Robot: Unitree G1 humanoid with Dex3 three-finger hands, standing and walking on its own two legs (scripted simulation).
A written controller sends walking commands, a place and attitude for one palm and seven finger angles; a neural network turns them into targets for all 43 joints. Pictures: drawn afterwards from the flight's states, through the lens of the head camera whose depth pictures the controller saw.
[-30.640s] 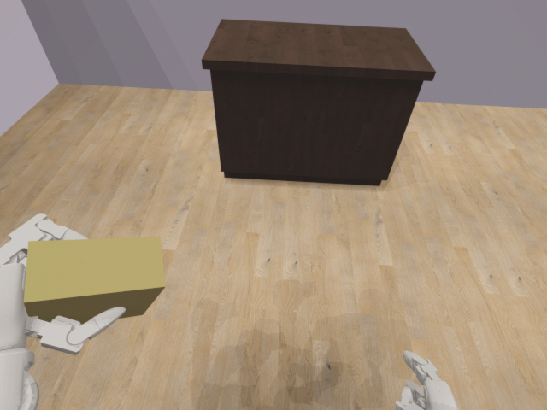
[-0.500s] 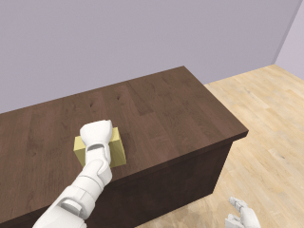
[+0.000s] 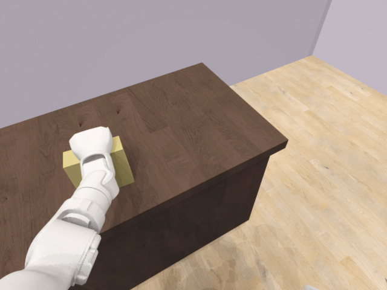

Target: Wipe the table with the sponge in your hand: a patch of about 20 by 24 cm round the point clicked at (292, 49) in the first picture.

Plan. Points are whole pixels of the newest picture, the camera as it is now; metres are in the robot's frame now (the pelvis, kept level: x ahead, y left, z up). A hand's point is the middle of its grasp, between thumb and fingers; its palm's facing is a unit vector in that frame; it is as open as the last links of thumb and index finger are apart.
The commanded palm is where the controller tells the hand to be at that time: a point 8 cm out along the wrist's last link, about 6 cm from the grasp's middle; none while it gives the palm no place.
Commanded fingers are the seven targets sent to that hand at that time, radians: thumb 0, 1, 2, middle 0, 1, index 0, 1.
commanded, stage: wipe forward along the third lane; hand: left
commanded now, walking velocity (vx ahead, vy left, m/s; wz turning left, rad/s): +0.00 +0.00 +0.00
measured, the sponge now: (103, 173) +0.39 +0.24 -0.01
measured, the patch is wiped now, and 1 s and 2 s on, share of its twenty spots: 0.75 1.00 1.00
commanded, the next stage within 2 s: wipe back along the third lane in 0.82 s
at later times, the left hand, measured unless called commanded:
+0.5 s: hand (98, 144) +0.45 +0.26 +0.04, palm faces -0.10 +0.01 -0.99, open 9.9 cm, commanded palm +0.45 +0.25 +0.07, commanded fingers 0.00 0.10 1.30 -1.20 -1.60 -1.20 -1.60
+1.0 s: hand (94, 130) +0.50 +0.29 +0.04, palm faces -0.12 +0.01 -0.99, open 9.9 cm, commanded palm +0.47 +0.27 +0.07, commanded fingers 0.00 0.10 1.30 -1.20 -1.60 -1.20 -1.60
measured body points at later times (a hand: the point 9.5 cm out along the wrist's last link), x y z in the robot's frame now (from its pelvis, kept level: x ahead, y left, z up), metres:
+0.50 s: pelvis +0.01 +0.01 +0.00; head +0.06 +0.00 +0.44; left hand +0.45 +0.25 +0.09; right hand +0.09 -0.25 -0.14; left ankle +0.06 +0.16 -0.71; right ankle +0.03 -0.10 -0.71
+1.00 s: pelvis +0.03 +0.04 -0.01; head +0.10 +0.04 +0.44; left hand +0.50 +0.28 +0.09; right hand +0.06 -0.23 -0.14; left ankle +0.06 +0.17 -0.71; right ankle +0.03 -0.10 -0.71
